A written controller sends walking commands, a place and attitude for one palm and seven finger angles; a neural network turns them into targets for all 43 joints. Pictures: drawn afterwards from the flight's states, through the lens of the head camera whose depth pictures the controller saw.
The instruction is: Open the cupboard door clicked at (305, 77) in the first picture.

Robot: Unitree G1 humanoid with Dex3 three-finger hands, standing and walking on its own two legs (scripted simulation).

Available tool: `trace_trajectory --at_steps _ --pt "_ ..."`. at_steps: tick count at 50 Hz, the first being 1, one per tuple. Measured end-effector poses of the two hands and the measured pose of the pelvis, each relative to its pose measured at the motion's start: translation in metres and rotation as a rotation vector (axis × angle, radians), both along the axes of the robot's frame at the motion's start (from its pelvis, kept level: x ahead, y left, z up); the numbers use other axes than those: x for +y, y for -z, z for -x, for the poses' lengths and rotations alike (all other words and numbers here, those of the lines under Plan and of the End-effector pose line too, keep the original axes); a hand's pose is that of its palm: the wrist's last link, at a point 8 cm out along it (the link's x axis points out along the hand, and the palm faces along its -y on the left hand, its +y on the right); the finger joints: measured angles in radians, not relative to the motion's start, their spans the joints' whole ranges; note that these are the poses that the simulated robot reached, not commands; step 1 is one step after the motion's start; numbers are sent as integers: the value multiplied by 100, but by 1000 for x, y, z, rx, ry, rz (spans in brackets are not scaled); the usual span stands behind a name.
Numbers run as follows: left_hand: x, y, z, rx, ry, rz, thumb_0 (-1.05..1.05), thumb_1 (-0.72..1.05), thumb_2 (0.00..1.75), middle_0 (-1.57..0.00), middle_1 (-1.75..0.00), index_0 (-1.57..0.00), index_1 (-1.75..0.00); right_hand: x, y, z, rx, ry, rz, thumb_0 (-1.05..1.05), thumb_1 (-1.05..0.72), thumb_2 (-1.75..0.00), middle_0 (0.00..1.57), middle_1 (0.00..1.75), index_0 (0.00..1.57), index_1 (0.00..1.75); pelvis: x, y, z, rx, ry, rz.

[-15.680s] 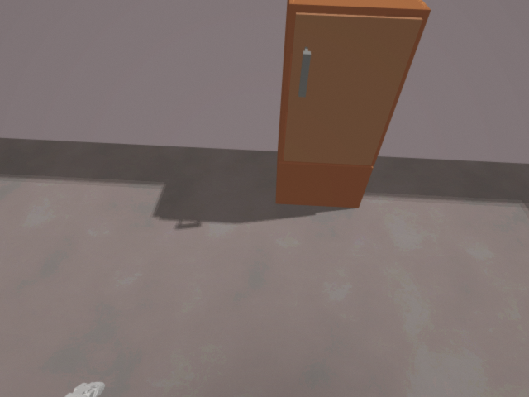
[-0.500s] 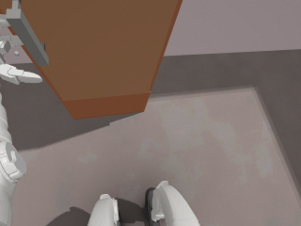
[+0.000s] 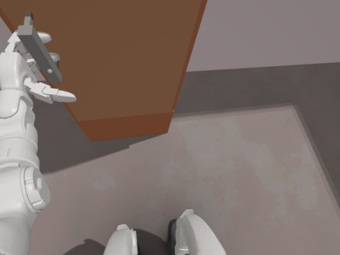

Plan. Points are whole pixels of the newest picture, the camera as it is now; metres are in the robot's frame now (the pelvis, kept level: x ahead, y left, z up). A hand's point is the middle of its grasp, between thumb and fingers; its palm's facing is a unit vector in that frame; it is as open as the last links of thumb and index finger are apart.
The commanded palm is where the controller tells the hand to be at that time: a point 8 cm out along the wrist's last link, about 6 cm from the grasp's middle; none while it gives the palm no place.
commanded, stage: slide the fingers in behind the handle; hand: left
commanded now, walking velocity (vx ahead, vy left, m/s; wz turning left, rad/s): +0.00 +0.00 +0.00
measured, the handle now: (43, 50) +0.57 +0.24 +0.05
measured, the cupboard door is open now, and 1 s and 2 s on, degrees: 0 0 18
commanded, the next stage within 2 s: close the thumb around the handle in 0.56 s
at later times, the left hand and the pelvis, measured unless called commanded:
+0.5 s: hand (51, 72) +0.51 +0.21 +0.05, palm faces +0.06 -1.00 -0.03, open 14.0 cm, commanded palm +0.48 +0.25 +0.05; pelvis -0.01 +0.00 +0.00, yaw +0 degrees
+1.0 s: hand (50, 71) +0.51 +0.22 +0.05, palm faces +0.06 -1.00 -0.03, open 10.7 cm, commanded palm +0.49 +0.25 +0.05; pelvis -0.01 +0.00 +0.00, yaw +0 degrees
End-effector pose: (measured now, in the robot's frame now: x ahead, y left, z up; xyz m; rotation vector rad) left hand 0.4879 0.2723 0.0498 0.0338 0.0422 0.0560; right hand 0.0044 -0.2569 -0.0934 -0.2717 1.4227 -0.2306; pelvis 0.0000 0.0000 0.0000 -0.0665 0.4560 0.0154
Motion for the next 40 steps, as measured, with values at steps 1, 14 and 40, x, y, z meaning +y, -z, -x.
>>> trace_trajectory --at_steps 1,14,40 --pt "-1 0 0 -2 -1 -2 -1 -49 30 -30 -120 -30 -120 0 0 0 -1 0 0 0 -90 -90 20 30 20 30 0 0 0 0 0 -1" --pt "-7 -2 -1 -15 -11 -5 -1 -49 30 -30 -120 -29 -120 -6 4 12 11 10 -3 0 -90 -90 20 30 20 30 -5 3 5 4 6 -8" --pt "-5 -3 4 -21 -4 3 -1 -42 33 -30 -121 -30 -121 -3 4 11 -4 -10 6 1 -90 -90 20 30 20 30 0 4 9 -1 0 -6"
